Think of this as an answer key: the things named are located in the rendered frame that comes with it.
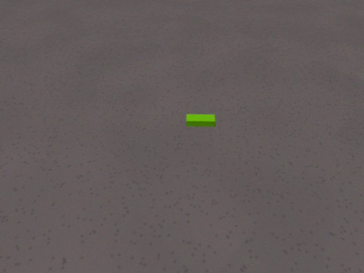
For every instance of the carton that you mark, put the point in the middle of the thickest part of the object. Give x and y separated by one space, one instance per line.
200 120

